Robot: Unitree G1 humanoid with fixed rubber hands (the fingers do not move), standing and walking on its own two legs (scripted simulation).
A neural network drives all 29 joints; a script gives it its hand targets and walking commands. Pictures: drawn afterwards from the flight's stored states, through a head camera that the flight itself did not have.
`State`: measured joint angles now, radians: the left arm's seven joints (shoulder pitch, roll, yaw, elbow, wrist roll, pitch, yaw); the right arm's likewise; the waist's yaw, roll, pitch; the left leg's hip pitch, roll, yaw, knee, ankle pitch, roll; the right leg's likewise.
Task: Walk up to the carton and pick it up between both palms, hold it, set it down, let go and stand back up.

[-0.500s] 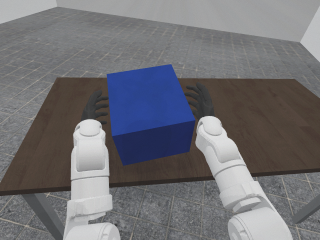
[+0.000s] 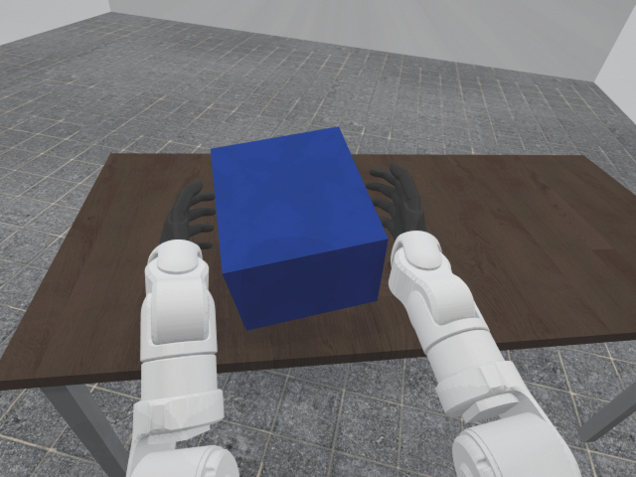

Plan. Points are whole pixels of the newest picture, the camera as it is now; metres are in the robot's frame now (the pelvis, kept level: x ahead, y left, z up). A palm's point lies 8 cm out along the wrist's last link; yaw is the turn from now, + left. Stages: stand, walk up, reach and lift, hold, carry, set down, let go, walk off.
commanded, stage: hold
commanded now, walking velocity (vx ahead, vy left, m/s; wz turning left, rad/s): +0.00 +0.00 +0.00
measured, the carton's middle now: (294, 225) +0.43 +0.02 +0.13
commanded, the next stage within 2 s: none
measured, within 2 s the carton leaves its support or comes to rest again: neither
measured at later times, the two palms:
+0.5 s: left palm (180, 246) +0.35 +0.15 +0.16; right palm (408, 229) +0.36 -0.12 +0.18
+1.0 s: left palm (180, 246) +0.35 +0.15 +0.16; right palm (406, 227) +0.36 -0.11 +0.18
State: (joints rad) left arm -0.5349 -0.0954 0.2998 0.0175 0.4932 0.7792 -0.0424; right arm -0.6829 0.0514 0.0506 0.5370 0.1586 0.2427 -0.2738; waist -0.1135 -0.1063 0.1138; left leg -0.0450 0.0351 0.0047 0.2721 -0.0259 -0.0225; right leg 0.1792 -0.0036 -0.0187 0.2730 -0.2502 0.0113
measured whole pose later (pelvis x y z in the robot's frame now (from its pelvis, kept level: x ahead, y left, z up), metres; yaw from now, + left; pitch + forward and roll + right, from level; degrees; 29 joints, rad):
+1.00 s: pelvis +0.00 +0.00 +0.00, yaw +0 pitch -11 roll +0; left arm -0.54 -0.09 0.30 0.04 0.49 0.76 -0.03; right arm -0.70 0.05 0.03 0.56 0.14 0.22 -0.26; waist -0.11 -0.11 0.11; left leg -0.05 0.03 0.01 0.27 -0.02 -0.02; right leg 0.17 -0.01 -0.02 0.28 -0.25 0.01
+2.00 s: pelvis +0.00 +0.00 +0.00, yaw +0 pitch -11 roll +0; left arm -0.51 -0.10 0.28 0.00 0.47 0.77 -0.03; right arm -0.66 0.05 0.05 0.52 0.15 0.22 -0.27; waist -0.12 -0.11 0.12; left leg -0.05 0.04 0.01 0.27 -0.02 -0.02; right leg 0.17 0.00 -0.02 0.28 -0.25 0.01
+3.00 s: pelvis +0.00 +0.00 +0.00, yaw +0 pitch -12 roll +0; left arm -0.53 -0.10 0.29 0.03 0.48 0.77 -0.03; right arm -0.69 0.06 0.03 0.56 0.13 0.21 -0.27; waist -0.11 -0.11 0.12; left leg -0.04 0.04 0.01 0.27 -0.03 -0.02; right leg 0.18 0.00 -0.02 0.28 -0.25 0.01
